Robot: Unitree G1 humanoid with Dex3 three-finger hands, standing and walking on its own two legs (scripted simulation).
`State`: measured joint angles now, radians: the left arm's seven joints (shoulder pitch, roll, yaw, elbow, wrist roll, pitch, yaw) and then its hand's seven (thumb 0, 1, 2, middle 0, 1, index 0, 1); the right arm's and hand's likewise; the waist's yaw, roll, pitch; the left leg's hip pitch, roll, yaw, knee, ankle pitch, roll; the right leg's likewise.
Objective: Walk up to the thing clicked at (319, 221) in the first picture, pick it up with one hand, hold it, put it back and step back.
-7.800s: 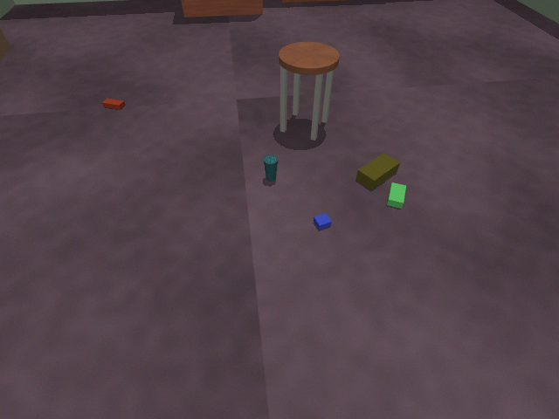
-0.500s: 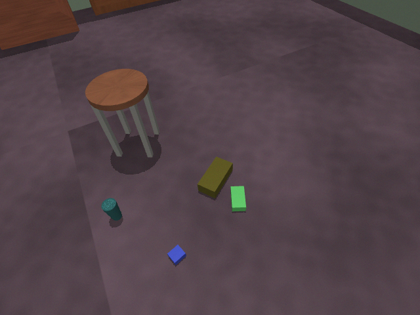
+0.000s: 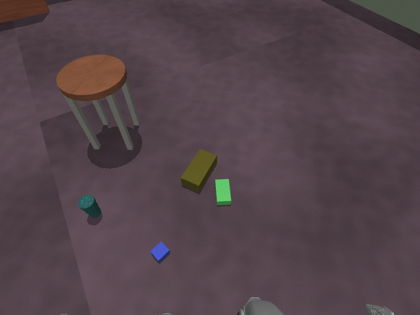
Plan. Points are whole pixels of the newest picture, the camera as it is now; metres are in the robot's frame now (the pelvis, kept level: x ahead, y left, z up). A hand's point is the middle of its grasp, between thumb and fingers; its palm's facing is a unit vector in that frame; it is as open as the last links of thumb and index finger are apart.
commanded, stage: walk up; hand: left
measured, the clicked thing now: (160, 251) +0.47 +0.23 -0.73
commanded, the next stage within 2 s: none
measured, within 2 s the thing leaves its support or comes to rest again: neither
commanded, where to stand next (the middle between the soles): +0.08 +0.02 m, yaw +0 degrees
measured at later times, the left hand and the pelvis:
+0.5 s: hand out of the picture +0.00 +0.31 -0.12, palm faces -0.02 -0.89 -0.45, open 7.4 cm; pelvis -0.04 +0.01 +0.02, yaw +2 degrees
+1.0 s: hand out of the picture +0.09 +0.26 -0.12, palm faces -0.06 -0.91 -0.42, open 7.4 cm; pelvis +0.02 +0.00 +0.02, yaw -1 degrees
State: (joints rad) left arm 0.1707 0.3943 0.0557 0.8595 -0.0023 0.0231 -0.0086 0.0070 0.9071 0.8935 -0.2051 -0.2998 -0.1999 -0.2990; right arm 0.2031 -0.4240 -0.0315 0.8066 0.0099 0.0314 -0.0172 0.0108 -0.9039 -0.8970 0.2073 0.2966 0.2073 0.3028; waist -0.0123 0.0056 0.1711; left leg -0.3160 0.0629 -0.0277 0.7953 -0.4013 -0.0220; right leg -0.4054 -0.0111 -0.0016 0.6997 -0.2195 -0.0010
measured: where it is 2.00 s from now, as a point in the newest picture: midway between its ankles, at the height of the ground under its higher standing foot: outside the picture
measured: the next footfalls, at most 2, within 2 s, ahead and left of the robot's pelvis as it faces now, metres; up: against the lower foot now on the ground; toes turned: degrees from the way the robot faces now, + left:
left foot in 0.30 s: -0.03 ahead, +0.12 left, +0.00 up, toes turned +3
right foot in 0.66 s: +0.06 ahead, -0.12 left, +0.00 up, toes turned -1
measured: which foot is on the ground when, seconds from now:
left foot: down 0.00-0.00, up 0.02-0.28, down 0.30-0.68, up 0.70-1.00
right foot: down 0.00-0.32, up 0.34-0.64, down 0.66-1.00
